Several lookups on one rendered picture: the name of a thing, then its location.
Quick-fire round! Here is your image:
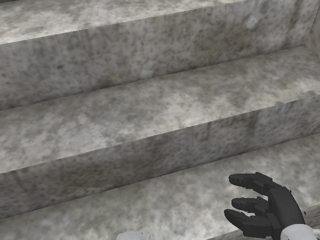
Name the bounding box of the left robot thigh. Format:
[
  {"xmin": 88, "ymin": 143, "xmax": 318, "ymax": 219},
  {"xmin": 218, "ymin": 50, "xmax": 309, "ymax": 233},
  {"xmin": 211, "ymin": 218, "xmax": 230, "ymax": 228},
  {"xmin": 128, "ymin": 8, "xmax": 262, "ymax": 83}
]
[{"xmin": 117, "ymin": 230, "xmax": 154, "ymax": 240}]

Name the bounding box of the right robot hand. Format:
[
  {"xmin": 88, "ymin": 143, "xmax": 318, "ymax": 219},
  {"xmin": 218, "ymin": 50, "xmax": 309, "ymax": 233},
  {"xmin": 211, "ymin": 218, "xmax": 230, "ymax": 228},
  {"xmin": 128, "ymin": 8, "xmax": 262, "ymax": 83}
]
[{"xmin": 224, "ymin": 172, "xmax": 306, "ymax": 240}]

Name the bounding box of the right robot forearm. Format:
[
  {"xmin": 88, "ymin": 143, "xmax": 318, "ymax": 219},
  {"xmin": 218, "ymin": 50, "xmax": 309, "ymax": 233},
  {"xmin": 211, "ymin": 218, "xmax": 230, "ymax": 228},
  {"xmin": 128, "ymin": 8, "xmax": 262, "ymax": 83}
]
[{"xmin": 280, "ymin": 224, "xmax": 320, "ymax": 240}]

